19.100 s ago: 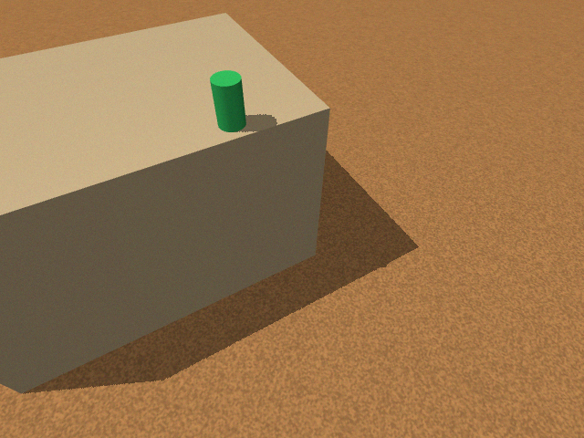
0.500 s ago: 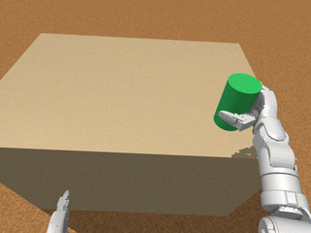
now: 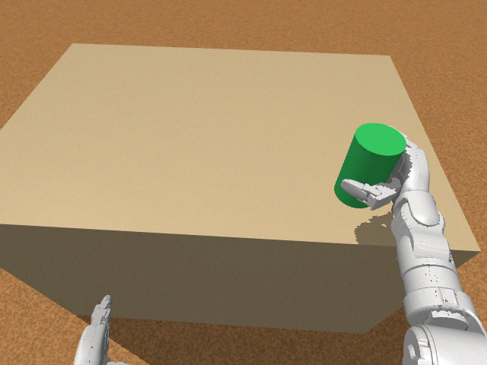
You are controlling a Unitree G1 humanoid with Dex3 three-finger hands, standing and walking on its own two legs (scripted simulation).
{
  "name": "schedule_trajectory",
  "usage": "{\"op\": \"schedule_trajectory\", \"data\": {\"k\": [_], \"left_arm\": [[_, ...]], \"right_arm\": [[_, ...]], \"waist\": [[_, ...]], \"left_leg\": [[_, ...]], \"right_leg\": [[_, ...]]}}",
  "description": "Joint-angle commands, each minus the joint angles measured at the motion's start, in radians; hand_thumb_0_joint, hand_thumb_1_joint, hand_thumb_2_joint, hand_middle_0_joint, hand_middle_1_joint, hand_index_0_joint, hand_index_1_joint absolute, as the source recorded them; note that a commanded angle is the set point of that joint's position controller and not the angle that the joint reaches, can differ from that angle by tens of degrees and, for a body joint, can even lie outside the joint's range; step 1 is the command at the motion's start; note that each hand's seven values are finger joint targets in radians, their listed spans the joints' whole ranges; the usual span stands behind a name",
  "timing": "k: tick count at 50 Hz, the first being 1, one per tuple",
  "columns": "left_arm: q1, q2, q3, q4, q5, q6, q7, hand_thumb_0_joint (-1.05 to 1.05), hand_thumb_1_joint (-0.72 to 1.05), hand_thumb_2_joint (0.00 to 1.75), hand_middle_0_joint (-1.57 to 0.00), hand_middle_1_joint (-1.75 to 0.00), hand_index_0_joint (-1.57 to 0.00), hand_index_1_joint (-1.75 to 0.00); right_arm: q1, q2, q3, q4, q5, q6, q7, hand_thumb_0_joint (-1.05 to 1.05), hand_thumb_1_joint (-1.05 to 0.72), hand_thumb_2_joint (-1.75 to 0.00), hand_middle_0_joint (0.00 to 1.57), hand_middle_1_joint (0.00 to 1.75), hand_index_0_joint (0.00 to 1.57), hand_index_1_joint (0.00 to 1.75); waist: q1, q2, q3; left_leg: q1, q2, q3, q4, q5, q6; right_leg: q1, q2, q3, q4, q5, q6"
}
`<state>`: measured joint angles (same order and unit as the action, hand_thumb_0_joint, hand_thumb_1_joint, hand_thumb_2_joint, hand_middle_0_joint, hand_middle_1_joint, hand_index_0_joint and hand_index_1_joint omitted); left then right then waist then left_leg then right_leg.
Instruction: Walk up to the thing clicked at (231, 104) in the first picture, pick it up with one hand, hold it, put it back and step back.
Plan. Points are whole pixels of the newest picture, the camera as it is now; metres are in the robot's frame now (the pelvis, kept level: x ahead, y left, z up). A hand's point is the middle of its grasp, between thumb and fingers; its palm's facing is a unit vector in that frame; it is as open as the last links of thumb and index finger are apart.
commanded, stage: lower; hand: right
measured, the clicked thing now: (366, 167) +0.41 -0.16 +0.11
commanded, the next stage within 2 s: loosen in 1.40 s
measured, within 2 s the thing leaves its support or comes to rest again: neither
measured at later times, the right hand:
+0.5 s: hand (357, 184) +0.42 -0.17 +0.04, palm faces +0.09 +1.00 +0.02, open 10.6 cm
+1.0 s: hand (354, 191) +0.43 -0.18 +0.01, palm faces +0.10 +0.99 +0.02, open 10.6 cm
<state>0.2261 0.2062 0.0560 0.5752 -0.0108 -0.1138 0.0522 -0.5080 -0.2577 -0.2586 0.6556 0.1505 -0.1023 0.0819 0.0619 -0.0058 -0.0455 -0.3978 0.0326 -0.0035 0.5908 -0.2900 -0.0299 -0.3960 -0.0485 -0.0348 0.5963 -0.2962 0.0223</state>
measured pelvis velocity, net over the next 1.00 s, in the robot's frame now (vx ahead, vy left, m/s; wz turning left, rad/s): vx -0.01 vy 0.00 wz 0.00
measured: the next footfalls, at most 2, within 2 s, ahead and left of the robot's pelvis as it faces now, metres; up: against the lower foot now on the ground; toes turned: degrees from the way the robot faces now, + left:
none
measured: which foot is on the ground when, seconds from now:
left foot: down 0.00-1.00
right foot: down 0.00-1.00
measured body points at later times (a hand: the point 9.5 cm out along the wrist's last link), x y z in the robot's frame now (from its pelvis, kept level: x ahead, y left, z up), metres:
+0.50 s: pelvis -0.01 +0.00 -0.02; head +0.05 -0.01 +0.42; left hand +0.13 +0.26 -0.08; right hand +0.41 -0.22 +0.05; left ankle +0.00 +0.14 -0.73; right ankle +0.00 -0.13 -0.73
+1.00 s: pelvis -0.01 +0.00 -0.04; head +0.06 -0.02 +0.40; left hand +0.14 +0.26 -0.07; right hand +0.42 -0.23 +0.01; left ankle +0.00 +0.14 -0.73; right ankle +0.00 -0.13 -0.73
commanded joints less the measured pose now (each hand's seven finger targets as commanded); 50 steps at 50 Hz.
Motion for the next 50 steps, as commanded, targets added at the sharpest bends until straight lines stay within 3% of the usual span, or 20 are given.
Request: {"op": "schedule_trajectory", "data": {"k": [1, 7, 8, 11, 12, 14, 16, 18, 19, 21, 22, 23, 25, 29, 33, 36, 38, 40, 43, 50], "left_arm": [[-0.022, 0.154, 0.081, -0.155, 0.005, -0.044, 0.011, 0.00, -0.54, 0.04, -0.04, -0.04, -0.05, -0.04], [-0.007, 0.112, 0.045, -0.188, 0.007, -0.049, 0.010, 0.00, -0.55, 0.05, -0.05, -0.04, -0.04, -0.05], [-0.028, 0.138, 0.064, -0.216, 0.010, -0.050, 0.012, 0.00, -0.55, 0.05, -0.05, -0.04, -0.04, -0.05], [0.010, 0.130, 0.058, -0.200, 0.014, -0.049, 0.009, 0.00, -0.55, 0.06, -0.05, -0.04, -0.04, -0.05], [0.002, 0.107, 0.027, -0.204, 0.014, -0.044, 0.003, 0.00, -0.55, 0.05, -0.05, -0.04, -0.04, -0.05], [-0.052, 0.158, 0.072, -0.277, 0.016, -0.053, 0.011, 0.00, -0.54, 0.05, -0.04, -0.04, -0.04, -0.04], [0.034, 0.103, 0.021, -0.233, 0.018, -0.046, -0.002, 0.00, -0.54, 0.05, -0.04, -0.04, -0.04, -0.04], [-0.010, 0.162, 0.072, -0.314, 0.018, -0.051, 0.005, 0.00, -0.55, 0.05, -0.05, -0.04, -0.04, -0.04], [-0.023, 0.160, 0.057, -0.334, 0.021, -0.050, 0.003, 0.00, -0.54, 0.05, -0.04, -0.04, -0.04, -0.04], [0.028, 0.182, 0.088, -0.339, 0.023, -0.049, 0.003, 0.00, -0.54, 0.05, -0.04, -0.04, -0.04, -0.04], [0.031, 0.130, 0.039, -0.349, 0.021, -0.048, -0.005, 0.00, -0.54, 0.05, -0.04, -0.04, -0.04, -0.04], [0.040, 0.136, 0.055, -0.355, 0.020, -0.050, -0.004, 0.00, -0.54, 0.05, -0.05, -0.04, -0.05, -0.04], [0.057, 0.172, 0.084, -0.356, 0.024, -0.047, -0.002, 0.00, -0.55, 0.05, -0.04, -0.04, -0.04, -0.04], [0.076, 0.117, 0.040, -0.392, 0.026, -0.052, -0.012, 0.00, -0.55, 0.06, -0.05, -0.04, -0.04, -0.05], [0.079, 0.173, 0.090, -0.417, 0.032, -0.047, -0.008, 0.00, -0.55, 0.06, -0.04, -0.04, -0.04, -0.05], [0.067, 0.140, 0.060, -0.462, 0.030, -0.047, -0.018, 0.00, -0.55, 0.06, -0.05, -0.04, -0.04, -0.05], [0.105, 0.194, 0.110, -0.450, 0.032, -0.040, -0.009, 0.00, -0.55, 0.06, -0.04, -0.04, -0.04, -0.05], [0.085, 0.152, 0.071, -0.497, 0.033, -0.043, -0.018, 0.00, -0.56, 0.06, -0.05, -0.04, -0.04, -0.05], [0.137, 0.147, 0.070, -0.447, 0.035, -0.034, -0.021, 0.00, -0.56, 0.06, -0.04, -0.04, -0.04, -0.05], [0.129, 0.150, 0.080, -0.502, 0.037, -0.030, -0.028, 0.00, -0.56, 0.06, -0.05, -0.04, -0.04, -0.05]], "right_arm": [[-0.390, -0.192, -0.046, -0.157, 0.007, -0.123, 0.007, 0.00, 0.03, -1.33, 1.26, 1.47, 1.33, 1.47], [-0.453, -0.179, -0.031, -0.112, 0.003, -0.193, 0.009, 0.00, 0.01, -1.33, 1.27, 1.47, 1.33, 1.47], [-0.496, -0.223, -0.058, -0.156, -0.001, -0.212, 0.003, 0.00, -0.01, -1.34, 1.28, 1.48, 1.34, 1.48], [-0.439, -0.195, -0.050, -0.026, -0.006, -0.227, 0.007, 0.00, 0.01, -1.35, 1.29, 1.49, 1.35, 1.49], [-0.482, -0.246, -0.080, -0.090, -0.010, -0.246, 0.003, 0.00, 0.00, -1.35, 1.29, 1.49, 1.36, 1.49], [-0.510, -0.249, -0.085, -0.054, -0.016, -0.259, -0.002, 0.00, 0.01, -1.36, 1.30, 1.50, 1.36, 1.50], [-0.462, -0.176, -0.037, 0.022, -0.015, -0.260, 0.009, 0.00, 0.00, -1.36, 1.30, 1.50, 1.36, 1.50], [-0.508, -0.254, -0.090, -0.009, -0.019, -0.280, 0.004, 0.00, 0.02, -1.37, 1.30, 1.51, 1.36, 1.51], [-0.524, -0.275, -0.099, -0.011, -0.022, -0.288, -0.002, 0.00, 0.01, -1.37, 1.30, 1.51, 1.37, 1.51], [-0.492, -0.237, -0.081, 0.039, -0.023, -0.295, 0.003, 0.00, -0.01, -1.37, 1.31, 1.51, 1.37, 1.51], [-0.471, -0.214, -0.070, 0.047, -0.018, -0.299, 0.008, 0.00, 0.00, -1.37, 1.31, 1.51, 1.37, 1.51], [-0.500, -0.206, -0.068, 0.044, -0.017, -0.305, 0.011, 0.00, 0.00, -1.37, 1.31, 1.51, 1.37, 1.51], [-0.518, -0.280, -0.107, 0.030, -0.026, -0.314, -0.001, 0.00, 0.00, -1.37, 1.31, 1.51, 1.37, 1.51], [-0.533, -0.213, -0.071, 0.043, -0.027, -0.326, 0.006, 0.00, 0.01, -1.36, 1.30, 1.50, 1.36, 1.50], [-0.546, -0.266, -0.103, 0.049, -0.041, -0.335, -0.001, 0.00, 0.01, -1.36, 1.30, 1.50, 1.36, 1.50], [-0.523, -0.238, -0.098, 0.046, -0.038, -0.340, 0.000, 0.00, 0.00, -1.36, 1.31, 1.50, 1.36, 1.50], [-0.515, -0.267, -0.109, 0.074, -0.046, -0.340, -0.005, 0.00, -0.01, -1.37, 1.31, 1.51, 1.37, 1.51], [-0.520, -0.198, -0.072, 0.051, -0.041, -0.341, 0.007, 0.00, -0.02, -1.37, 1.31, 1.51, 1.37, 1.51], [-0.488, -0.270, -0.122, 0.088, -0.050, -0.347, 0.003, 0.00, -0.02, -1.38, 1.32, 1.52, 1.38, 1.52], [-0.517, -0.235, -0.106, 0.059, -0.049, -0.357, 0.008, 0.00, -0.02, -1.38, 1.32, 1.52, 1.38, 1.52]], "waist": [[0.016, 0.009, -0.303], [0.022, -0.010, -0.350], [0.021, -0.030, -0.387], [0.032, -0.004, -0.370], [0.008, -0.041, -0.381], [0.032, -0.019, -0.447], [0.041, -0.036, -0.364], [0.046, -0.026, -0.427], [0.032, -0.033, -0.443], [0.057, -0.009, -0.417], [0.038, -0.015, -0.398], [0.056, -0.017, -0.415], [0.045, -0.043, -0.416], [0.057, -0.056, -0.411], [0.064, -0.048, -0.470], [0.052, -0.056, -0.459], [0.070, -0.036, -0.483], [0.073, -0.036, -0.466], [0.052, -0.065, -0.456], [0.070, -0.063, -0.463]], "left_leg": [[0.042, -0.037, 0.028, -0.038, 0.271, 0.018], [0.003, -0.036, 0.022, 0.011, 0.276, 0.017], [-0.001, -0.034, 0.017, 0.020, 0.278, 0.019], [-0.010, -0.035, 0.018, 0.040, 0.284, 0.015], [0.000, -0.028, 0.007, 0.046, 0.281, 0.016], [-0.007, -0.033, 0.009, 0.058, 0.272, 0.016], [-0.067, -0.042, 0.021, 0.064, 0.223, 0.022], [-0.071, -0.045, 0.024, 0.071, 0.207, 0.022], [-0.052, -0.044, 0.023, 0.076, 0.205, 0.023], [-0.082, -0.048, 0.029, 0.090, 0.200, 0.022], [-0.067, -0.043, 0.023, 0.093, 0.206, 0.021], [-0.089, -0.044, 0.021, 0.096, 0.200, 0.020], [-0.099, -0.042, 0.017, 0.109, 0.194, 0.023], [-0.143, -0.046, 0.022, 0.128, 0.171, 0.026], [-0.135, -0.045, 0.014, 0.151, 0.190, 0.024], [-0.137, -0.046, 0.017, 0.166, 0.186, 0.026], [-0.145, -0.048, 0.021, 0.175, 0.203, 0.025], [-0.168, -0.052, 0.029, 0.186, 0.217, 0.026], [-0.175, -0.046, 0.022, 0.205, 0.228, 0.027], [-0.208, -0.048, 0.019, 0.222, 0.179, 0.028]], "right_leg": [[0.137, 0.023, 0.005, -0.026, 0.238, -0.030], [0.107, 0.025, 0.007, 0.029, 0.234, -0.030], [0.118, 0.023, 0.010, 0.040, 0.241, -0.029], [0.056, 0.027, 0.010, 0.065, 0.235, -0.032], [0.038, 0.033, 0.005, 0.073, 0.225, -0.033], [0.060, 0.027, 0.010, 0.085, 0.217, -0.032], [0.020, 0.023, 0.016, 0.082, 0.179, -0.027], [0.034, 0.018, 0.023, 0.087, 0.170, -0.027], [0.028, 0.019, 0.020, 0.089, 0.167, -0.026], [0.017, 0.017, 0.026, 0.101, 0.163, -0.026], [-0.013, 0.022, 0.019, 0.108, 0.167, -0.027], [-0.007, 0.021, 0.018, 0.119, 0.155, -0.030], [-0.020, 0.022, 0.018, 0.126, 0.151, -0.028], [-0.042, 0.019, 0.023, 0.145, 0.133, -0.025], [-0.050, 0.021, 0.022, 0.177, 0.142, -0.029], [-0.072, 0.021, 0.027, 0.183, 0.151, -0.024], [-0.058, 0.018, 0.027, 0.200, 0.166, -0.026], [-0.061, 0.015, 0.034, 0.204, 0.199, -0.023], [-0.084, 0.018, 0.027, 0.228, 0.221, -0.022], [-0.119, 0.017, 0.030, 0.244, 0.146, -0.025]]}}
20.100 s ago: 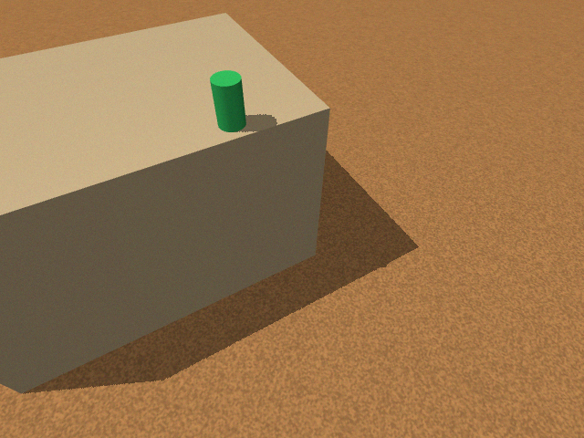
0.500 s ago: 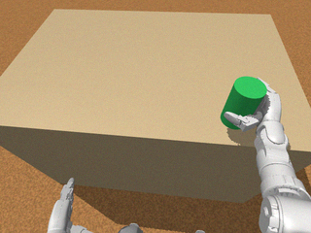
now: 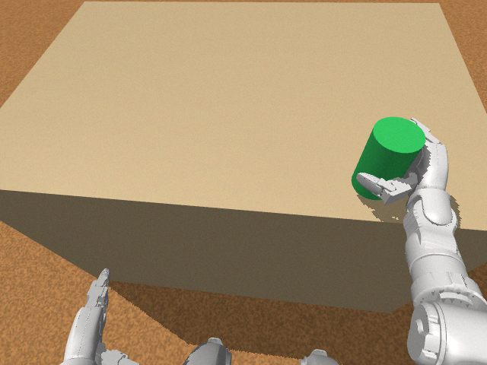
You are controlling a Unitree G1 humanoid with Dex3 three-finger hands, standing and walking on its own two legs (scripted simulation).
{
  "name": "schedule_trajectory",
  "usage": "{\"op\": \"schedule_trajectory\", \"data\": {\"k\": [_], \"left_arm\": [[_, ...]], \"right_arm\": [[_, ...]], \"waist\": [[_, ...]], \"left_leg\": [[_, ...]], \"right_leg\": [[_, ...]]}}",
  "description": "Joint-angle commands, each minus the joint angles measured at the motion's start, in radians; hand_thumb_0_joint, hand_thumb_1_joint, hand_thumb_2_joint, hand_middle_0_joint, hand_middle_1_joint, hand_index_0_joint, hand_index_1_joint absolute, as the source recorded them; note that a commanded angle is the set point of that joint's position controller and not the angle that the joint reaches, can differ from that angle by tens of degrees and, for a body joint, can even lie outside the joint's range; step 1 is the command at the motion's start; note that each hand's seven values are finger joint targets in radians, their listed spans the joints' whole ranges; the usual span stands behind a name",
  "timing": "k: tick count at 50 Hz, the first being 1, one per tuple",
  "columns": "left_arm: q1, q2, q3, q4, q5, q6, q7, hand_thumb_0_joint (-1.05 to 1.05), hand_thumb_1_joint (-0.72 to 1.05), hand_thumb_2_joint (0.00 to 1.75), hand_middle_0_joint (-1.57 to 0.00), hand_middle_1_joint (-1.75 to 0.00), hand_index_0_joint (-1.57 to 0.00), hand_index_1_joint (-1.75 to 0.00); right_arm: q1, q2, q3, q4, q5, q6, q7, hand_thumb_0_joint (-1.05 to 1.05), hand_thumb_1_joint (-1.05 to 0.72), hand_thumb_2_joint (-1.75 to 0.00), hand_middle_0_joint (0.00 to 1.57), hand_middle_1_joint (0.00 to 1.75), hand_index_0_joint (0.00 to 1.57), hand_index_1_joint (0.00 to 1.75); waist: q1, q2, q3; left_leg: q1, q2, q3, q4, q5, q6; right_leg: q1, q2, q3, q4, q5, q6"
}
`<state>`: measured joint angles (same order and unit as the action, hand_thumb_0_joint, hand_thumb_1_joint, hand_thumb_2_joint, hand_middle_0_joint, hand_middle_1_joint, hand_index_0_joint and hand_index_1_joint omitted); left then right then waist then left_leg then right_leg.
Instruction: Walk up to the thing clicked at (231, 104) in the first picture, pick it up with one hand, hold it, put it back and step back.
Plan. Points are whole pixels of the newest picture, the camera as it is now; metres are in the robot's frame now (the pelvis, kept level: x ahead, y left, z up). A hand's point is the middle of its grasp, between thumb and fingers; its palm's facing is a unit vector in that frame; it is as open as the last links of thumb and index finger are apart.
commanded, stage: lower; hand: right
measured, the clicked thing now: (384, 161) +0.44 -0.17 +0.06
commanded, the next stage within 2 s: loosen in 0.40 s
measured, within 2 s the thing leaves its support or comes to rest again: rests again in 1.06 s
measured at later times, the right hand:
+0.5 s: hand (387, 173) +0.43 -0.18 +0.04, palm faces +0.12 +0.99 +0.01, open 10.6 cm
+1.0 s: hand (385, 174) +0.43 -0.18 +0.04, palm faces +0.12 +0.99 +0.01, open 10.4 cm
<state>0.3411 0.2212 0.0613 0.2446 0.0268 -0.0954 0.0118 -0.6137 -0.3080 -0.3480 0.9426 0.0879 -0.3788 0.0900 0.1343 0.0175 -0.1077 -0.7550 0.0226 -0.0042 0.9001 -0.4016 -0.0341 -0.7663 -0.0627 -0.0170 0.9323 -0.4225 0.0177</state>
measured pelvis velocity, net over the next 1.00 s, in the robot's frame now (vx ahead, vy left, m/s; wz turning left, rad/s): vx -0.01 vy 0.00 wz -0.01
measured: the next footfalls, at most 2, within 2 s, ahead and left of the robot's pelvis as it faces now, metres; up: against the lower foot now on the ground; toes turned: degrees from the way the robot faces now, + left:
none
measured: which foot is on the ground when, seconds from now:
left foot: down 0.00-1.00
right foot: down 0.00-1.00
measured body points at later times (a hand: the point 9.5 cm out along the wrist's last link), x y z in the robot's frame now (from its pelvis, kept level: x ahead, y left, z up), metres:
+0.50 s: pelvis +0.00 +0.00 -0.01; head +0.08 -0.02 +0.43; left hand +0.15 +0.27 -0.04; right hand +0.42 -0.23 +0.04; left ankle +0.02 +0.14 -0.69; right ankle +0.01 -0.13 -0.69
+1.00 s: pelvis -0.01 +0.00 -0.02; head +0.07 -0.02 +0.43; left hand +0.14 +0.27 -0.04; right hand +0.42 -0.23 +0.04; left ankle +0.02 +0.14 -0.69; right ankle +0.01 -0.13 -0.69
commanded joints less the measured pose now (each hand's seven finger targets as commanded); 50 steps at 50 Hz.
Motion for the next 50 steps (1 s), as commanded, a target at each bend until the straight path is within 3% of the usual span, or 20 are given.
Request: {"op": "schedule_trajectory", "data": {"k": [1, 3, 5, 6, 15, 17, 20, 22, 25, 26, 28, 34, 38, 39, 41, 43, 45, 47, 48, 50], "left_arm": [[0.005, 0.168, 0.104, -0.204, -0.003, -0.049, 0.016, 0.00, -0.56, 0.06, -0.05, -0.04, -0.04, -0.05], [0.026, 0.138, 0.083, -0.176, 0.001, -0.046, 0.011, 0.00, -0.56, 0.06, -0.04, -0.04, -0.04, -0.05], [-0.017, 0.181, 0.118, -0.241, -0.001, -0.051, 0.016, 0.00, -0.56, 0.06, -0.05, -0.04, -0.04, -0.05], [0.030, 0.160, 0.096, -0.205, 0.005, -0.046, 0.014, 0.00, -0.56, 0.06, -0.05, -0.04, -0.04, -0.05], [0.050, 0.140, 0.081, -0.224, 0.008, -0.031, 0.006, 0.00, -0.56, 0.06, -0.04, -0.04, -0.04, -0.05], [0.040, 0.164, 0.099, -0.276, 0.005, -0.029, 0.008, 0.00, -0.56, 0.06, -0.04, -0.04, -0.04, -0.05], [0.078, 0.158, 0.105, -0.237, 0.006, -0.020, 0.005, 0.00, -0.56, 0.06, -0.04, -0.04, -0.04, -0.04], [0.062, 0.167, 0.108, -0.250, 0.002, -0.015, 0.006, 0.00, -0.56, 0.06, -0.04, -0.04, -0.04, -0.05], [0.095, 0.151, 0.099, -0.224, 0.002, -0.002, 0.004, 0.00, -0.56, 0.06, -0.04, -0.04, -0.03, -0.04], [0.043, 0.151, 0.094, -0.264, -0.002, -0.005, 0.005, 0.00, -0.56, 0.06, -0.05, -0.05, -0.05, -0.05], [0.041, 0.166, 0.110, -0.269, 0.000, -0.006, 0.012, 0.00, -0.52, 0.03, -0.04, -0.05, -0.06, -0.03], [0.071, 0.163, 0.101, -0.255, -0.001, -0.007, 0.017, 0.00, -0.52, 0.03, -0.04, -0.05, -0.06, -0.03], [0.047, 0.150, 0.089, -0.269, 0.000, -0.015, 0.015, 0.00, -0.52, 0.03, -0.04, -0.05, -0.06, -0.03], [0.069, 0.159, 0.099, -0.248, 0.003, -0.012, 0.015, 0.00, -0.54, 0.05, -0.04, -0.04, -0.05, -0.04], [0.037, 0.156, 0.084, -0.300, 0.001, -0.020, 0.014, 0.00, -0.55, 0.06, -0.05, -0.05, -0.05, -0.05], [0.077, 0.162, 0.095, -0.266, 0.006, -0.014, 0.013, 0.00, -0.52, 0.04, -0.04, -0.05, -0.06, -0.03], [0.031, 0.166, 0.100, -0.316, 0.003, -0.017, 0.014, 0.00, -0.56, 0.06, -0.05, -0.04, -0.04, -0.05], [0.067, 0.149, 0.087, -0.253, 0.004, -0.011, 0.013, 0.00, -0.52, 0.03, -0.04, -0.05, -0.06, -0.03], [0.042, 0.152, 0.089, -0.287, 0.001, -0.016, 0.012, 0.00, -0.55, 0.05, -0.04, -0.04, -0.04, -0.04], [0.001, 0.191, 0.122, -0.346, -0.001, -0.023, 0.019, 0.00, -0.56, 0.06, -0.05, -0.05, -0.05, -0.05]], "right_arm": [[-0.408, -0.205, -0.030, -0.240, 0.014, -0.081, -0.003, 0.00, -0.02, -1.38, 1.32, 1.52, 1.38, 1.52], [-0.399, -0.167, -0.002, -0.224, 0.010, -0.079, 0.001, 0.00, -0.02, -1.39, 1.33, 1.53, 1.38, 1.53], [-0.413, -0.209, -0.036, -0.247, 0.011, -0.085, -0.001, 0.00, -0.01, -1.39, 1.32, 1.53, 1.38, 1.53], [-0.388, -0.199, -0.030, -0.222, 0.007, -0.084, 0.000, 0.00, 0.01, -1.39, 1.32, 1.53, 1.38, 1.53], [-0.378, -0.175, -0.021, -0.233, 0.004, -0.098, 0.005, 0.00, -0.03, -1.39, 1.33, 1.53, 1.39, 1.53], [-0.371, -0.220, -0.056, -0.258, 0.008, -0.105, 0.004, 0.00, -0.01, -1.38, 1.32, 1.53, 1.38, 1.53], [-0.331, -0.148, -0.018, -0.235, 0.012, -0.091, 0.009, 0.00, 0.01, -1.37, 1.31, 1.52, 1.37, 1.52], [-0.324, -0.206, -0.053, -0.270, 0.010, -0.090, 0.003, 0.00, 0.00, -1.38, 1.32, 1.52, 1.37, 1.52], [-0.295, -0.138, -0.008, -0.231, 0.010, -0.080, 0.003, 0.00, 0.02, -1.37, 1.31, 1.51, 1.36, 1.51], [-0.313, -0.172, -0.027, -0.300, 0.013, -0.084, 0.002, 0.00, 0.02, -1.39, 1.30, 1.51, 1.36, 1.51], [-0.344, -0.179, -0.027, -0.290, 0.012, -0.085, 0.001, 0.00, 0.03, -1.23, 1.25, 1.36, 1.30, 1.36], [-0.346, -0.214, -0.042, -0.274, 0.008, -0.086, 0.003, 0.00, 0.19, -0.85, 1.18, 1.09, 1.21, 1.09], [-0.369, -0.180, -0.022, -0.269, 0.012, -0.083, 0.012, 0.00, 0.29, -0.66, 1.12, 0.94, 1.14, 0.94], [-0.358, -0.189, -0.031, -0.229, 0.009, -0.082, 0.011, 0.00, 0.31, -0.72, 1.04, 0.94, 1.06, 0.94], [-0.394, -0.202, -0.036, -0.269, 0.012, -0.085, 0.015, 0.00, 0.25, -0.80, 1.17, 1.05, 1.20, 1.05], [-0.350, -0.215, -0.052, -0.231, 0.010, -0.082, 0.014, 0.00, 0.28, -0.65, 1.10, 0.93, 1.12, 0.93], [-0.406, -0.217, -0.048, -0.274, 0.008, -0.083, 0.010, 0.00, 0.20, -0.74, 1.10, 0.99, 1.12, 0.99], [-0.379, -0.199, -0.038, -0.212, 0.009, -0.078, 0.008, 0.00, 0.26, -0.72, 1.11, 0.97, 1.13, 0.97], [-0.385, -0.204, -0.042, -0.242, 0.010, -0.082, 0.008, 0.00, 0.26, -0.72, 1.03, 0.93, 1.05, 0.93], [-0.421, -0.253, -0.065, -0.269, 0.003, -0.084, 0.002, 0.00, 0.21, -0.82, 1.14, 1.06, 1.17, 1.06]], "waist": [[-0.002, -0.071, -0.422], [0.003, -0.084, -0.401], [0.003, -0.064, -0.473], [0.002, -0.088, -0.460], [-0.005, -0.092, -0.413], [-0.007, -0.086, -0.464], [0.001, -0.097, -0.422], [-0.017, -0.098, -0.438], [-0.001, -0.079, -0.388], [-0.022, -0.091, -0.409], [0.002, -0.070, -0.417], [-0.005, -0.082, -0.407], [0.004, -0.086, -0.399], [0.009, -0.081, -0.385], [0.005, -0.087, -0.437], [-0.001, -0.089, -0.417], [0.006, -0.068, -0.452], [0.009, -0.052, -0.371], [-0.003, -0.050, -0.387], [0.010, -0.068, -0.460]], "left_leg": [[0.162, -0.038, 0.019, -0.087, 0.293, 0.031], [0.148, -0.037, 0.018, -0.073, 0.313, 0.030], [0.158, -0.040, 0.026, -0.061, 0.328, 0.030], [0.149, -0.039, 0.027, -0.052, 0.338, 0.031], [0.107, -0.041, 0.029, -0.028, 0.295, 0.035], [0.134, -0.039, 0.026, -0.028, 0.310, 0.033], [0.101, -0.038, 0.026, -0.019, 0.304, 0.035], [0.112, -0.040, 0.028, -0.020, 0.299, 0.035], [0.090, -0.042, 0.033, -0.025, 0.256, 0.037], [0.103, -0.038, 0.026, -0.032, 0.248, 0.036], [0.109, -0.039, 0.024, -0.037, 0.240, 0.034], [0.116, -0.033, 0.014, -0.034, 0.259, 0.032], [0.093, -0.036, 0.022, -0.032, 0.231, 0.034], [0.078, -0.037, 0.023, -0.028, 0.231, 0.034], [0.092, -0.037, 0.024, -0.024, 0.252, 0.034], [0.108, -0.035, 0.022, -0.023, 0.260, 0.033], [0.134, -0.033, 0.014, -0.030, 0.265, 0.028], [0.118, -0.030, 0.005, -0.042, 0.211, 0.027], [0.120, -0.031, 0.005, -0.044, 0.185, 0.028], [0.129, -0.032, 0.002, -0.048, 0.193, 0.027]], "right_leg": [[0.254, 0.033, 0.013, -0.089, 0.269, -0.022], [0.234, 0.034, 0.009, -0.074, 0.286, -0.022], [0.263, 0.031, 0.019, -0.065, 0.315, -0.019], [0.259, 0.031, 0.017, -0.059, 0.340, -0.016], [0.209, 0.032, 0.017, -0.049, 0.297, -0.014], [0.224, 0.032, 0.018, -0.038, 0.308, -0.016], [0.208, 0.032, 0.016, -0.037, 0.300, -0.015], [0.219, 0.029, 0.020, -0.041, 0.308, -0.014], [0.200, 0.028, 0.025, -0.053, 0.261, -0.014], [0.197, 0.030, 0.020, -0.052, 0.240, -0.016], [0.194, 0.030, 0.020, -0.050, 0.217, -0.021], [0.182, 0.038, 0.010, -0.038, 0.228, -0.023], [0.190, 0.033, 0.016, -0.043, 0.202, -0.021], [0.181, 0.034, 0.017, -0.042, 0.204, -0.021], [0.206, 0.031, 0.020, -0.036, 0.231, -0.019], [0.179, 0.036, 0.016, -0.032, 0.237, -0.020], [0.178, 0.037, 0.013, -0.025, 0.225, -0.026], [0.112, 0.038, 0.011, -0.027, 0.163, -0.029], [0.113, 0.038, 0.015, -0.033, 0.145, -0.028], [0.163, 0.034, 0.016, -0.031, 0.153, -0.026]]}}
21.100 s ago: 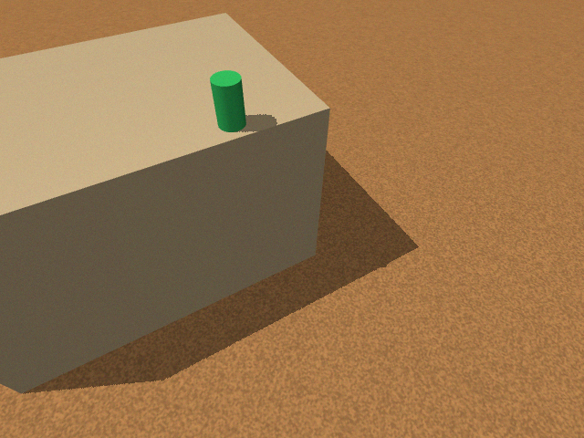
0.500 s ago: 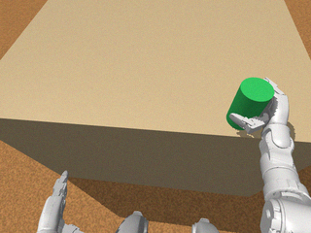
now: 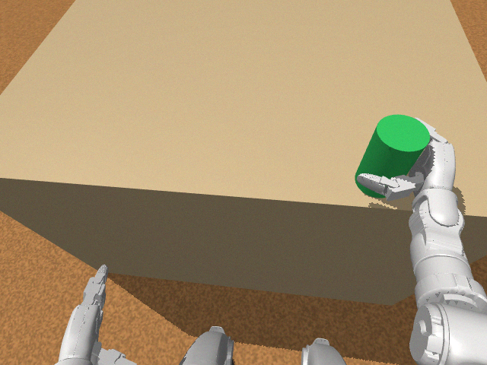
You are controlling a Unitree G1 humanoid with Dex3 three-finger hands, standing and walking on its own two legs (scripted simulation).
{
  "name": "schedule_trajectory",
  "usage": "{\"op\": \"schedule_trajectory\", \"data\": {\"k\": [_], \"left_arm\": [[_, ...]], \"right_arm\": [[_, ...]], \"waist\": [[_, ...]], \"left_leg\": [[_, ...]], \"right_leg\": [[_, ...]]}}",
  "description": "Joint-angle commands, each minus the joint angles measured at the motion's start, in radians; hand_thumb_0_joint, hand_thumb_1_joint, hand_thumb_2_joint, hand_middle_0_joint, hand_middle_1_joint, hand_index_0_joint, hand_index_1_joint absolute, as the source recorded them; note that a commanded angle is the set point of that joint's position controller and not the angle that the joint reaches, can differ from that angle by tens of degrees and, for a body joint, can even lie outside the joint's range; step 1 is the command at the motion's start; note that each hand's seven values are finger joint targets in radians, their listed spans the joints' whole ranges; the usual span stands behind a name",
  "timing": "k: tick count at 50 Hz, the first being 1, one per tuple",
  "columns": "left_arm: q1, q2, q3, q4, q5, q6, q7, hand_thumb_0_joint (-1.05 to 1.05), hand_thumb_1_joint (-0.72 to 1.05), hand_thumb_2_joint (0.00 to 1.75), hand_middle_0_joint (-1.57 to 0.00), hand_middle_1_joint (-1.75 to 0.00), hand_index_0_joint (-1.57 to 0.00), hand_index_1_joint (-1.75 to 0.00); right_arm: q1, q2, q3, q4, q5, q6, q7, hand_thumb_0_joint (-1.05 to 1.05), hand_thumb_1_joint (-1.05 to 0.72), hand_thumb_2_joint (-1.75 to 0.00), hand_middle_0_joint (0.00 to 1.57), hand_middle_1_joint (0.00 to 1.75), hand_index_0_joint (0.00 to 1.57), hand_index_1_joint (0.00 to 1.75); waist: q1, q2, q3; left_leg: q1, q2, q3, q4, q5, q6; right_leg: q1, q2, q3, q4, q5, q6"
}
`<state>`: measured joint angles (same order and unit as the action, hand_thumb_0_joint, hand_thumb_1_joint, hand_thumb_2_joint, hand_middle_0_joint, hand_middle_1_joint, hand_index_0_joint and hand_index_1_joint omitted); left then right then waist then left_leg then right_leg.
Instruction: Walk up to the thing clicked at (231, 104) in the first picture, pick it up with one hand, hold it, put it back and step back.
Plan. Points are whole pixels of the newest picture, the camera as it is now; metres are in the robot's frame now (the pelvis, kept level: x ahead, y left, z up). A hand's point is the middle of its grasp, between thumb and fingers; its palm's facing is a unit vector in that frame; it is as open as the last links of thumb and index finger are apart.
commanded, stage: open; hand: right
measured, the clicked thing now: (387, 159) +0.44 -0.17 +0.06
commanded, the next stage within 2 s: withdraw in 0.48 s
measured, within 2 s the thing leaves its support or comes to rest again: rests again in 0.06 s
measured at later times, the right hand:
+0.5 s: hand (392, 156) +0.45 -0.18 +0.05, palm faces +0.11 +0.99 +0.01, open 11.1 cm
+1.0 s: hand (448, 110) +0.47 -0.22 +0.15, palm faces +0.16 +0.99 -0.03, open 14.4 cm
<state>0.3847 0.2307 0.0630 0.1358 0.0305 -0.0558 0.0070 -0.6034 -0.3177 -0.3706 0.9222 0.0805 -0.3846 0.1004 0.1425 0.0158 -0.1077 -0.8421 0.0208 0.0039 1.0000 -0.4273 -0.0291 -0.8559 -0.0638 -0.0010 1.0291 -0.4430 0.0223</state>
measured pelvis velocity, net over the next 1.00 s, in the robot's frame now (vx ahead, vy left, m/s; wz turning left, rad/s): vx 0.02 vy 0.00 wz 0.00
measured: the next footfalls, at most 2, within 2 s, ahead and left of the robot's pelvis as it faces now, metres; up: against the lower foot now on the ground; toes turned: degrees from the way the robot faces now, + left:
none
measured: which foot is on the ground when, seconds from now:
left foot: down 0.00-1.00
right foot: down 0.00-1.00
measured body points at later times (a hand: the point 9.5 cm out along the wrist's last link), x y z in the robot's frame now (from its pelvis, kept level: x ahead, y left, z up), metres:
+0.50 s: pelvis +0.01 +0.00 +0.00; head +0.10 -0.03 +0.44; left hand +0.16 +0.26 -0.02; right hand +0.44 -0.23 +0.06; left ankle +0.03 +0.14 -0.67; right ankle +0.03 -0.13 -0.67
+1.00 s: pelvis +0.02 +0.00 +0.02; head +0.08 -0.01 +0.47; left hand +0.17 +0.26 -0.02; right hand +0.45 -0.28 +0.15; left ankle +0.03 +0.14 -0.67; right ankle +0.03 -0.13 -0.67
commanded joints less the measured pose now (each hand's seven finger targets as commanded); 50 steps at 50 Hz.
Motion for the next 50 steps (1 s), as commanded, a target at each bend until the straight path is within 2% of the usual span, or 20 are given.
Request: {"op": "schedule_trajectory", "data": {"k": [1, 2, 5, 7, 9, 10, 12, 16, 17, 22, 31, 32, 34, 38, 43, 46, 47, 48, 49, 50], "left_arm": [[0.023, 0.169, 0.109, -0.167, 0.000, -0.055, 0.022, 0.00, -0.52, 0.03, -0.04, -0.05, -0.06, -0.03], [0.047, 0.126, 0.072, -0.131, 0.002, -0.049, 0.015, 0.00, -0.52, 0.03, -0.04, -0.05, -0.06, -0.03], [-0.011, 0.151, 0.090, -0.187, -0.003, -0.057, 0.021, 0.00, -0.55, 0.05, -0.04, -0.04, -0.04, -0.04], [0.016, 0.168, 0.116, -0.163, 0.000, -0.056, 0.024, 0.00, -0.56, 0.06, -0.05, -0.05, -0.05, -0.05], [0.013, 0.143, 0.088, -0.171, 0.003, -0.057, 0.019, 0.00, -0.55, 0.05, -0.04, -0.04, -0.04, -0.04], [-0.029, 0.154, 0.094, -0.222, 0.000, -0.062, 0.023, 0.00, -0.57, 0.06, -0.05, -0.05, -0.04, -0.05], [0.053, 0.150, 0.097, -0.126, 0.003, -0.051, 0.023, 0.00, -0.55, 0.05, -0.04, -0.04, -0.04, -0.04], [0.007, 0.173, 0.115, -0.184, -0.001, -0.054, 0.024, 0.00, -0.55, 0.05, -0.04, -0.04, -0.04, -0.04], [0.015, 0.154, 0.103, -0.151, -0.001, -0.049, 0.020, 0.00, -0.55, 0.05, -0.05, -0.04, -0.04, -0.04], [0.008, 0.153, 0.103, -0.177, -0.004, -0.048, 0.020, 0.00, -0.56, 0.05, -0.05, -0.04, -0.04, -0.05], [0.014, 0.139, 0.093, -0.161, -0.002, -0.038, 0.016, 0.00, -0.51, 0.02, -0.05, -0.06, -0.07, -0.03], [0.019, 0.136, 0.085, -0.138, -0.003, -0.036, 0.015, 0.00, -0.51, 0.02, -0.05, -0.05, -0.07, -0.03], [0.004, 0.166, 0.110, -0.200, -0.005, -0.035, 0.021, 0.00, -0.50, 0.01, -0.04, -0.05, -0.07, -0.03], [0.038, 0.156, 0.086, -0.182, -0.013, -0.019, 0.020, 0.00, -0.50, 0.01, -0.04, -0.05, -0.06, -0.02], [0.024, 0.128, 0.058, -0.110, -0.032, -0.006, 0.026, 0.00, -0.51, 0.02, -0.04, -0.05, -0.06, -0.02], [-0.009, 0.156, 0.070, -0.105, -0.046, -0.015, 0.042, 0.00, -0.51, 0.02, -0.04, -0.04, -0.06, -0.02], [0.007, 0.144, 0.059, -0.056, -0.049, -0.013, 0.041, 0.00, -0.52, 0.02, -0.04, -0.04, -0.06, -0.02], [-0.035, 0.154, 0.055, -0.072, -0.054, -0.021, 0.043, 0.00, -0.52, 0.02, -0.04, -0.04, -0.06, -0.03], [-0.034, 0.136, 0.045, -0.042, -0.057, -0.026, 0.044, 0.00, -0.52, 0.02, -0.04, -0.04, -0.06, -0.02], [-0.038, 0.143, 0.042, -0.043, -0.060, -0.034, 0.046, 0.00, -0.57, 0.09, -0.07, -0.08, -0.05, -0.10]], "right_arm": [[-0.399, -0.213, -0.019, -0.199, 0.009, -0.072, -0.010, 0.00, 0.21, -0.74, 1.09, 0.98, 1.11, 0.98], [-0.373, -0.167, 0.004, -0.172, 0.010, -0.070, -0.007, 0.00, 0.21, -0.66, 1.07, 0.90, 1.08, 0.90], [-0.411, -0.218, -0.020, -0.235, 0.012, -0.076, -0.013, 0.00, 0.21, -0.72, 1.00, 0.93, 1.01, 0.93], [-0.418, -0.217, -0.013, -0.222, 0.007, -0.074, -0.013, 0.00, 0.20, -0.78, 1.11, 1.01, 1.14, 1.01], [-0.411, -0.180, -0.001, -0.238, 0.012, -0.076, -0.012, 0.00, 0.24, -0.70, 1.00, 0.90, 1.01, 0.90], [-0.450, -0.202, -0.010, -0.273, 0.012, -0.079, -0.014, 0.00, 0.17, -0.71, 1.08, 0.95, 1.09, 0.95], [-0.386, -0.198, -0.018, -0.199, 0.013, -0.071, -0.014, 0.00, 0.28, -0.63, 0.94, 0.84, 0.96, 0.84], [-0.395, -0.210, -0.026, -0.250, 0.013, -0.071, -0.017, 0.00, 0.32, -0.53, 0.84, 0.73, 0.85, 0.73], [-0.362, -0.173, 0.005, -0.184, 0.013, -0.066, -0.014, 0.00, 0.33, -0.51, 0.84, 0.71, 0.85, 0.71], [-0.389, -0.196, -0.006, -0.282, 0.015, -0.074, -0.015, 0.00, 0.39, -0.38, 0.70, 0.57, 0.70, 0.57], [-0.356, -0.147, 0.007, -0.266, 0.016, -0.070, -0.016, 0.00, 0.45, -0.35, 0.50, 0.46, 0.51, 0.46], [-0.346, -0.156, 0.006, -0.248, 0.016, -0.070, -0.015, 0.00, 0.44, -0.36, 0.49, 0.45, 0.50, 0.45], [-0.415, -0.237, -0.027, -0.349, 0.010, -0.082, -0.018, 0.00, 0.43, -0.36, 0.46, 0.45, 0.48, 0.45], [-0.377, -0.256, -0.044, -0.322, 0.015, -0.043, -0.016, 0.00, 0.41, -0.37, 0.44, 0.44, 0.45, 0.44], [-0.417, -0.317, -0.056, -0.345, 0.028, 0.017, 0.003, 0.00, 0.39, -0.33, 0.42, 0.40, 0.42, 0.40], [-0.434, -0.365, -0.075, -0.335, 0.043, 0.070, 0.031, 0.00, 0.40, -0.31, 0.38, 0.37, 0.38, 0.37], [-0.408, -0.322, -0.048, -0.299, 0.049, 0.094, 0.047, 0.00, 0.40, -0.30, 0.36, 0.36, 0.36, 0.36], [-0.419, -0.368, -0.077, -0.339, 0.057, 0.111, 0.059, 0.00, 0.39, -0.29, 0.35, 0.34, 0.35, 0.34], [-0.462, -0.324, -0.030, -0.336, 0.063, 0.126, 0.076, 0.00, 0.40, -0.28, 0.33, 0.33, 0.33, 0.33], [-0.430, -0.326, -0.048, -0.273, 0.070, 0.152, 0.090, 0.00, 0.48, -0.20, 0.25, 0.25, 0.25, 0.25]], "waist": [[0.000, -0.069, -0.400], [-0.009, -0.066, -0.334], [-0.012, -0.083, -0.420], [-0.001, -0.104, -0.395], [-0.010, -0.109, -0.432], [-0.003, -0.108, -0.473], [0.002, -0.094, -0.408], [-0.013, -0.081, -0.462], [-0.003, -0.066, -0.375], [-0.010, -0.092, -0.445], [-0.003, -0.085, -0.413], [-0.012, -0.086, -0.381], [-0.015, -0.107, -0.506], [-0.033, -0.119, -0.479], [-0.061, -0.134, -0.373], [-0.059, -0.102, -0.396], [-0.056, -0.090, -0.356], [-0.077, -0.123, -0.383], [-0.057, -0.116, -0.366], [-0.053, -0.060, -0.357]], "left_leg": [[0.199, -0.035, 0.005, -0.146, 0.201, 0.026], [0.161, -0.035, 0.003, -0.148, 0.172, 0.028], [0.201, -0.037, 0.010, -0.143, 0.201, 0.028], [0.162, -0.040, 0.018, -0.133, 0.212, 0.031], [0.172, -0.041, 0.021, -0.121, 0.249, 0.033], [0.184, -0.042, 0.023, -0.125, 0.262, 0.032], [0.181, -0.040, 0.021, -0.130, 0.262, 0.029], [0.214, -0.038, 0.018, -0.130, 0.290, 0.028], [0.185, -0.041, 0.021, -0.138, 0.248, 0.029], [0.219, -0.037, 0.017, -0.131, 0.306, 0.028], [0.203, -0.036, 0.018, -0.124, 0.333, 0.028], [0.190, -0.039, 0.024, -0.123, 0.317, 0.030], [0.256, -0.034, 0.014, -0.130, 0.355, 0.026], [0.291, -0.035, 0.021, -0.146, 0.402, 0.026], [0.325, -0.029, 0.017, -0.205, 0.334, 0.030], [0.367, -0.030, 0.023, -0.238, 0.337, 0.025], [0.356, -0.030, 0.026, -0.241, 0.343, 0.026], [0.381, -0.025, 0.021, -0.253, 0.357, 0.025], [0.370, -0.025, 0.022, -0.262, 0.358, 0.025], [0.379, -0.027, 0.023, -0.277, 0.361, 0.020]], "right_leg": [[0.232, 0.035, 0.000, -0.141, 0.154, -0.029], [0.202, 0.038, -0.002, -0.144, 0.126, -0.030], [0.253, 0.035, 0.003, -0.149, 0.162, -0.027], [0.269, 0.034, 0.005, -0.151, 0.175, -0.023], [0.284, 0.033, 0.009, -0.147, 0.229, -0.019], [0.313, 0.029, 0.010, -0.144, 0.242, -0.019], [0.274, 0.033, 0.005, -0.138, 0.233, -0.024], [0.295, 0.035, 0.004, -0.140, 0.262, -0.024], [0.253, 0.034, 0.003, -0.145, 0.215, -0.027], [0.298, 0.035, 0.003, -0.140, 0.281, -0.024], [0.300, 0.036, 0.001, -0.136, 0.322, -0.023], [0.294, 0.033, 0.003, -0.144, 0.316, -0.020], [0.351, 0.036, 0.000, -0.135, 0.343, -0.022], [0.381, 0.041, -0.004, -0.156, 0.407, -0.016], [0.358, 0.044, -0.009, -0.218, 0.321, -0.019], [0.411, 0.040, -0.009, -0.247, 0.320, -0.021], [0.401, 0.038, -0.007, -0.259, 0.327, -0.021], [0.428, 0.041, -0.013, -0.268, 0.345, -0.020], [0.441, 0.039, -0.012, -0.273, 0.347, -0.022], [0.435, 0.039, -0.011, -0.279, 0.343, -0.029]]}}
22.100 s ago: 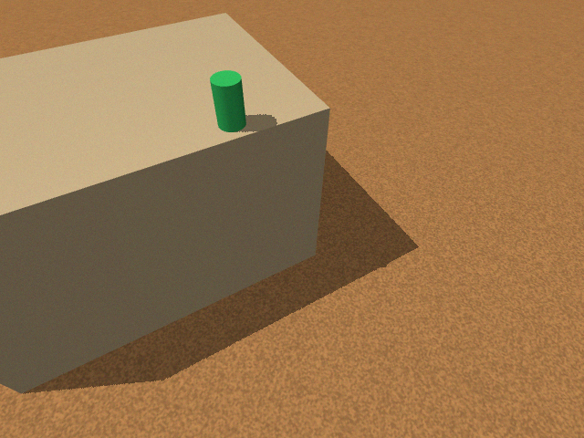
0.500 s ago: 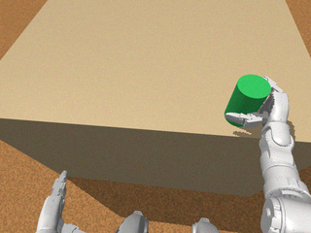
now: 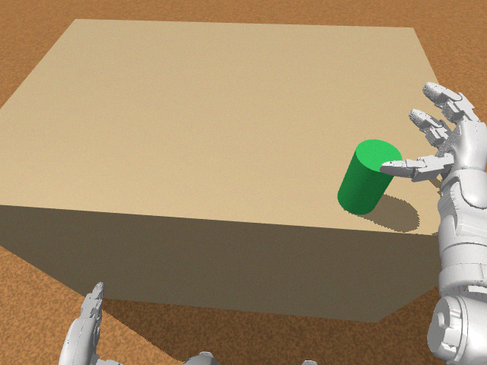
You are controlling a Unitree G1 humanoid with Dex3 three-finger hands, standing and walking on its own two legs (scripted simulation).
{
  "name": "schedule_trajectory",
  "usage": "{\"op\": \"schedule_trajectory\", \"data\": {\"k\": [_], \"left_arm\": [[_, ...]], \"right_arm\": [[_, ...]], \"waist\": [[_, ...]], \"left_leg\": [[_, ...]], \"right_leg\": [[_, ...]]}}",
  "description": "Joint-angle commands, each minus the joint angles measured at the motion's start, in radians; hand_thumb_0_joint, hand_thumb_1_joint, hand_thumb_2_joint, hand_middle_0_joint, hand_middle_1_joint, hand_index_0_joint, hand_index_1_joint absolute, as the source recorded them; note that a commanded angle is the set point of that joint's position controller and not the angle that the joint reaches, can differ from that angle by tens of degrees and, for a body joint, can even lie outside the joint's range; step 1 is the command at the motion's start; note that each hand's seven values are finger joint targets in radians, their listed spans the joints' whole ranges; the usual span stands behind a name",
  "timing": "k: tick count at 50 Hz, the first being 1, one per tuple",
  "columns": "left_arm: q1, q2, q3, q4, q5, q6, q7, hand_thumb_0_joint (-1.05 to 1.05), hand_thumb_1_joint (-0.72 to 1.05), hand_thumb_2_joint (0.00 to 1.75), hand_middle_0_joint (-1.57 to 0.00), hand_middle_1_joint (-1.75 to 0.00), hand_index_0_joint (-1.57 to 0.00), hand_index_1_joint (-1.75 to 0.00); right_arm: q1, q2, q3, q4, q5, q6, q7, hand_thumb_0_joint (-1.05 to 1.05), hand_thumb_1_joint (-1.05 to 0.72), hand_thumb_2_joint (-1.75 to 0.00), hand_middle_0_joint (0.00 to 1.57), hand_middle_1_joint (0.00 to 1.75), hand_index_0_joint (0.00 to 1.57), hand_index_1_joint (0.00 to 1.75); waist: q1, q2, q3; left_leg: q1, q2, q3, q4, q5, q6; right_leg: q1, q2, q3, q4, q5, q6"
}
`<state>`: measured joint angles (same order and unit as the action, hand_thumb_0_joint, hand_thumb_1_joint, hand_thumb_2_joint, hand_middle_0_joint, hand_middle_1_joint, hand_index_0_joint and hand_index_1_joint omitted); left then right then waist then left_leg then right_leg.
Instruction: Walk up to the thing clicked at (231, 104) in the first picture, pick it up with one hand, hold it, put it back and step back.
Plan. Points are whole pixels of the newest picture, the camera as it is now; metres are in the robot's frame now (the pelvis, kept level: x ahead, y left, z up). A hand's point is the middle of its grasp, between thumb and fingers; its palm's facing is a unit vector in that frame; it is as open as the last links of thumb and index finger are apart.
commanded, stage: rise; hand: right
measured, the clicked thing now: (366, 179) +0.44 -0.17 +0.03
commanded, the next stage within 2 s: sink last in 0.08 s
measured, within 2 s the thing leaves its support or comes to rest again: neither
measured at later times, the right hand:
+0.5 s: hand out of the picture +0.37 -0.35 +0.15, palm faces +0.46 +0.81 -0.36, open 17.5 cm
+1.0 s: hand out of the picture +0.18 -0.24 +0.14, palm faces +0.35 +0.86 -0.38, open 17.5 cm
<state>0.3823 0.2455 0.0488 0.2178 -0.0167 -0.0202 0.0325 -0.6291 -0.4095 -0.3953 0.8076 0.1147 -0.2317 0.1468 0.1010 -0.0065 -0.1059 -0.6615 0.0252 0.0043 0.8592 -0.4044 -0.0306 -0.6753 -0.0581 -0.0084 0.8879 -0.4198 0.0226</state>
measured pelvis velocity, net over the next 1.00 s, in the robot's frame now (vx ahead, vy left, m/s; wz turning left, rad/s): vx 0.01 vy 0.01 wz -0.05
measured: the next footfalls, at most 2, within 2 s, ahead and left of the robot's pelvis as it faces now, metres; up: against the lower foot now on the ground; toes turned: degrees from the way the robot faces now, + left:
none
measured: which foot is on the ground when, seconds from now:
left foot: down 0.00-1.00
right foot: down 0.00-1.00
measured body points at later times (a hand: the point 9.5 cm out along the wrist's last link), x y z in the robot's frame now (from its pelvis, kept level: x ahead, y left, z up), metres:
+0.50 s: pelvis +0.02 +0.00 +0.03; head +0.04 +0.00 +0.48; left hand +0.18 +0.25 -0.04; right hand +0.34 -0.39 +0.17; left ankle +0.01 +0.14 -0.69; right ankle +0.01 -0.13 -0.69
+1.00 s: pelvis +0.01 +0.01 +0.04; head +0.01 +0.03 +0.49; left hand +0.18 +0.25 -0.05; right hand +0.15 -0.28 +0.16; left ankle +0.01 +0.14 -0.69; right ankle +0.01 -0.13 -0.69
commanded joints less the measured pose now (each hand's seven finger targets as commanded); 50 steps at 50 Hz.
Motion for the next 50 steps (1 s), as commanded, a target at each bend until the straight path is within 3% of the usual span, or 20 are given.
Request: {"op": "schedule_trajectory", "data": {"k": [1, 2, 3, 5, 6, 8, 14, 17, 21, 23, 26, 28, 30, 31, 33, 39, 41, 43, 46, 50], "left_arm": [[-0.043, 0.145, 0.072, -0.166, -0.014, -0.054, 0.018, 0.00, -0.55, 0.07, -0.06, -0.07, -0.05, -0.08], [-0.030, 0.117, 0.046, -0.133, -0.014, -0.044, 0.011, 0.00, -0.55, 0.06, -0.06, -0.07, -0.05, -0.07], [0.002, 0.100, 0.045, -0.086, -0.016, -0.036, 0.005, 0.00, -0.55, 0.05, -0.06, -0.06, -0.05, -0.06], [-0.038, 0.108, 0.045, -0.119, -0.020, -0.037, -0.002, 0.00, -0.55, 0.06, -0.06, -0.06, -0.05, -0.07], [-0.022, 0.125, 0.066, -0.105, -0.020, -0.037, 0.000, 0.00, -0.55, 0.05, -0.06, -0.06, -0.05, -0.06], [-0.005, 0.148, 0.085, -0.068, -0.023, -0.025, -0.006, 0.00, -0.55, 0.05, -0.06, -0.05, -0.05, -0.06], [-0.076, 0.139, 0.075, -0.001, -0.034, -0.027, -0.008, 0.00, -0.55, 0.07, -0.05, -0.04, -0.04, -0.05], [-0.108, 0.122, 0.055, -0.008, -0.035, -0.044, -0.004, 0.00, -0.56, 0.08, -0.05, -0.04, -0.04, -0.05], [-0.045, 0.133, 0.067, 0.025, -0.042, -0.047, 0.006, 0.00, -0.56, 0.08, -0.05, -0.04, -0.04, -0.05], [-0.032, 0.154, 0.098, 0.035, -0.044, -0.048, 0.006, 0.00, -0.56, 0.08, -0.05, -0.04, -0.04, -0.05], [-0.009, 0.106, 0.082, 0.101, -0.053, -0.035, -0.007, 0.00, -0.56, 0.08, -0.05, -0.05, -0.04, -0.06], [-0.032, 0.153, 0.141, 0.098, -0.052, -0.030, -0.005, 0.00, -0.56, 0.08, -0.05, -0.05, -0.04, -0.06], [-0.062, 0.164, 0.157, 0.084, -0.047, -0.028, -0.001, 0.00, -0.56, 0.08, -0.05, -0.05, -0.04, -0.06], [-0.081, 0.168, 0.163, 0.067, -0.045, -0.033, 0.004, 0.00, -0.56, 0.08, -0.05, -0.05, -0.04, -0.06], [-0.100, 0.135, 0.137, 0.064, -0.042, -0.036, 0.012, 0.00, -0.56, 0.07, -0.05, -0.05, -0.04, -0.06], [-0.081, 0.075, 0.107, 0.064, -0.027, -0.046, 0.029, 0.00, -0.55, 0.07, -0.05, -0.05, -0.05, -0.06], [-0.058, 0.079, 0.130, 0.096, -0.023, -0.052, 0.029, 0.00, -0.55, 0.07, -0.05, -0.05, -0.05, -0.06], [-0.058, 0.061, 0.116, 0.095, -0.020, -0.060, 0.020, 0.00, -0.55, 0.06, -0.05, -0.05, -0.05, -0.06], [-0.116, 0.119, 0.172, 0.084, -0.014, -0.075, 0.035, 0.00, -0.54, 0.06, -0.05, -0.05, -0.05, -0.06], [-0.133, 0.113, 0.179, 0.110, -0.008, -0.098, 0.046, 0.00, -0.54, 0.06, -0.05, -0.06, -0.05, -0.06]], "right_arm": [[-0.316, -0.443, -0.066, -0.121, -0.078, 0.017, -0.016, 0.00, 0.56, -0.12, 0.17, 0.17, 0.17, 0.17], [-0.341, -0.374, -0.036, -0.132, -0.064, 0.023, -0.043, 0.00, 0.59, -0.04, 0.09, 0.09, 0.09, 0.09], [-0.341, -0.258, 0.045, -0.076, -0.061, 0.032, -0.043, 0.00, 0.59, -0.02, 0.05, 0.05, 0.06, 0.05], [-0.348, -0.378, -0.008, -0.144, -0.086, 0.046, -0.067, 0.00, 0.57, -0.03, 0.05, 0.05, 0.06, 0.05], [-0.397, -0.394, 0.003, -0.162, -0.095, 0.049, -0.078, 0.00, 0.56, -0.03, 0.05, 0.05, 0.06, 0.05], [-0.336, -0.506, -0.062, -0.132, -0.113, 0.060, -0.102, 0.00, 0.59, -0.02, 0.05, 0.05, 0.06, 0.05], [-0.321, -0.532, -0.075, -0.200, -0.122, 0.075, -0.143, 0.00, 0.59, -0.05, 0.06, 0.06, 0.05, 0.06], [-0.253, -0.451, -0.027, -0.272, -0.113, 0.077, -0.152, 0.00, 0.58, -0.05, 0.06, 0.06, 0.05, 0.06], [-0.016, -0.434, -0.044, -0.371, -0.096, 0.084, -0.159, 0.00, 0.58, -0.05, 0.06, 0.06, 0.05, 0.06], [0.093, -0.388, -0.036, -0.492, -0.080, 0.091, -0.155, 0.00, 0.57, -0.05, 0.06, 0.05, 0.05, 0.06], [0.294, -0.329, -0.045, -0.681, -0.056, 0.099, -0.153, 0.00, 0.56, -0.05, 0.06, 0.05, 0.05, 0.05], [0.418, -0.287, -0.042, -0.828, -0.046, 0.103, -0.156, 0.00, 0.56, -0.05, 0.06, 0.05, 0.05, 0.05], [0.497, -0.278, -0.058, -1.011, -0.040, 0.092, -0.164, 0.00, 0.56, -0.05, 0.06, 0.05, 0.05, 0.05], [0.550, -0.240, -0.031, -1.083, -0.038, 0.090, -0.166, 0.00, 0.56, -0.05, 0.06, 0.05, 0.05, 0.05], [0.663, -0.219, -0.042, -1.180, -0.035, 0.083, -0.177, 0.00, 0.57, -0.05, 0.06, 0.05, 0.05, 0.05], [0.980, -0.087, 0.003, -1.309, -0.036, 0.059, -0.190, 0.00, 0.56, -0.05, 0.05, 0.05, 0.05, 0.05], [1.070, -0.057, 0.019, -1.318, -0.036, 0.053, -0.185, 0.00, 0.56, -0.05, 0.05, 0.05, 0.05, 0.05], [1.132, -0.033, 0.034, -1.352, -0.038, 0.051, -0.179, 0.00, 0.56, -0.05, 0.05, 0.05, 0.05, 0.05], [1.043, -0.049, 0.029, -1.354, -0.041, 0.040, -0.185, 0.00, 0.55, -0.05, 0.05, 0.05, 0.05, 0.05], [1.041, -0.055, 0.000, -1.299, -0.047, 0.020, -0.187, 0.00, 0.56, -0.05, 0.05, 0.06, 0.05, 0.06]], "waist": [[-0.091, 0.012, -0.310], [-0.068, -0.010, -0.273], [-0.038, 0.008, -0.183], [-0.074, 0.005, -0.261], [-0.059, 0.013, -0.267], [-0.083, 0.022, -0.249], [-0.106, -0.064, -0.308], [-0.100, -0.108, -0.327], [-0.117, -0.086, -0.282], [-0.120, -0.104, -0.257], [-0.134, -0.119, -0.154], [-0.128, -0.105, -0.147], [-0.133, -0.109, -0.163], [-0.128, -0.094, -0.150], [-0.141, -0.097, -0.108], [-0.149, -0.069, -0.020], [-0.144, -0.063, 0.013], [-0.145, -0.064, 0.015], [-0.114, -0.027, 0.051], [-0.126, 0.026, 0.093]], "left_leg": [[0.244, -0.024, 0.020, -0.176, 0.319, 0.018], [0.246, -0.022, 0.013, -0.191, 0.302, 0.017], [0.200, -0.025, 0.021, -0.201, 0.251, 0.021], [0.248, -0.021, 0.024, -0.217, 0.279, 0.017], [0.257, -0.021, 0.025, -0.219, 0.305, 0.017], [0.296, -0.015, 0.025, -0.229, 0.322, 0.013], [0.328, -0.011, 0.028, -0.252, 0.386, 0.022], [0.326, -0.021, 0.042, -0.260, 0.383, 0.034], [0.358, -0.020, 0.054, -0.274, 0.434, 0.033], [0.362, -0.022, 0.059, -0.286, 0.437, 0.036], [0.356, -0.033, 0.075, -0.305, 0.390, 0.041], [0.377, -0.034, 0.077, -0.315, 0.391, 0.041], [0.410, -0.031, 0.077, -0.322, 0.416, 0.040], [0.414, -0.034, 0.081, -0.320, 0.427, 0.039], [0.430, -0.028, 0.075, -0.331, 0.407, 0.036], [0.434, -0.022, 0.076, -0.351, 0.321, 0.030], [0.426, -0.018, 0.077, -0.356, 0.315, 0.026], [0.421, -0.018, 0.080, -0.352, 0.322, 0.025], [0.381, -0.016, 0.076, -0.374, 0.246, 0.020], [0.357, 0.002, 0.065, -0.412, 0.124, 0.014]], "right_leg": [[0.237, 0.046, -0.027, -0.172, 0.306, -0.029], [0.236, 0.048, -0.036, -0.192, 0.281, -0.029], [0.221, 0.046, -0.033, -0.212, 0.233, -0.030], [0.267, 0.046, -0.038, -0.223, 0.274, -0.032], [0.287, 0.047, -0.040, -0.224, 0.294, -0.033], [0.272, 0.055, -0.044, -0.236, 0.312, -0.034], [0.372, 0.053, -0.043, -0.258, 0.397, -0.025], [0.431, 0.045, -0.035, -0.276, 0.428, -0.013], [0.442, 0.047, -0.037, -0.290, 0.485, -0.014], [0.463, 0.046, -0.039, -0.303, 0.498, -0.013], [0.439, 0.038, -0.034, -0.339, 0.480, -0.006], [0.451, 0.034, -0.033, -0.356, 0.475, -0.007], [0.480, 0.035, -0.030, -0.359, 0.503, -0.008], [0.494, 0.030, -0.026, -0.361, 0.528, -0.006], [0.475, 0.036, -0.029, -0.369, 0.491, -0.012], [0.435, 0.046, -0.036, -0.393, 0.377, -0.019], [0.423, 0.051, -0.041, -0.393, 0.361, -0.023], [0.424, 0.052, -0.040, -0.393, 0.366, -0.024], [0.430, 0.055, -0.031, -0.408, 0.275, -0.031], [0.428, 0.067, -0.035, -0.415, 0.176, -0.037]]}}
